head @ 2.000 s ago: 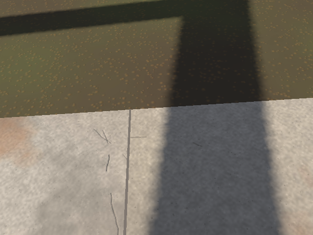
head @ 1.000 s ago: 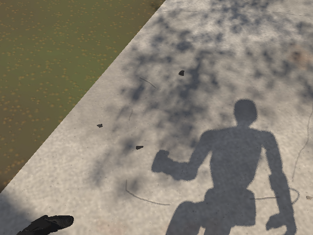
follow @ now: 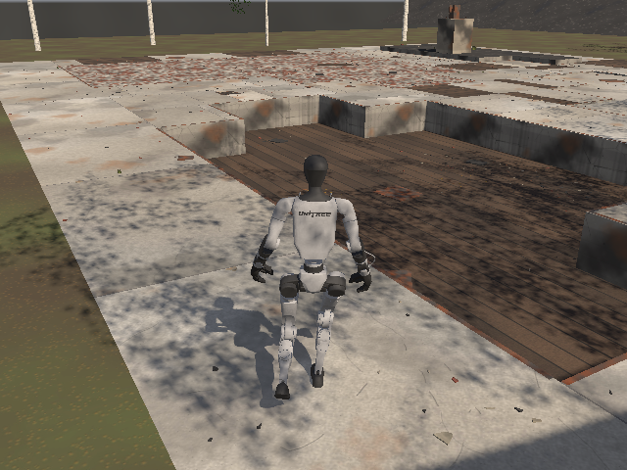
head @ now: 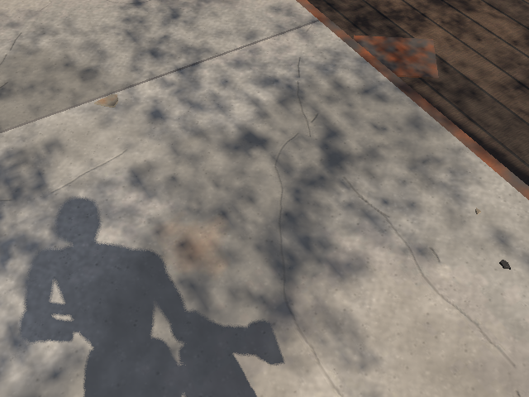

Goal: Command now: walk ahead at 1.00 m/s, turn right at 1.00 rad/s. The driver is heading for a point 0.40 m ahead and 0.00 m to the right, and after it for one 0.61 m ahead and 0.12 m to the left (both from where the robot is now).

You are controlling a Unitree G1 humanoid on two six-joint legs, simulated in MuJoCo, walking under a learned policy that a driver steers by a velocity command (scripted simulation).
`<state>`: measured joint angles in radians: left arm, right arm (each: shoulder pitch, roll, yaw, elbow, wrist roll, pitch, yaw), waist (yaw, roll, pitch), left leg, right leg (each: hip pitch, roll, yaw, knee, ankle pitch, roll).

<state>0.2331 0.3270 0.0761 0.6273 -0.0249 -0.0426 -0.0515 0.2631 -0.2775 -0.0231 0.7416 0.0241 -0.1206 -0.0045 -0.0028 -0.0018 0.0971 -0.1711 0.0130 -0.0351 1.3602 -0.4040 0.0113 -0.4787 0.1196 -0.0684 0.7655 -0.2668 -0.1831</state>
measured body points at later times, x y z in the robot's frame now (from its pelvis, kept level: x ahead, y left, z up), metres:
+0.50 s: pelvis +0.40 +0.07 +0.02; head +0.46 +0.04 +0.47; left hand +0.56 +0.32 -0.09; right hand +0.50 -0.21 -0.09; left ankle +0.54 +0.14 -0.70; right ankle +0.28 -0.04 -0.60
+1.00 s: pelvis +0.52 +0.02 +0.03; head +0.52 +0.01 +0.48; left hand +0.73 +0.22 -0.07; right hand +0.55 -0.25 -0.10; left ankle +0.54 +0.14 -0.70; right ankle +0.51 -0.10 -0.70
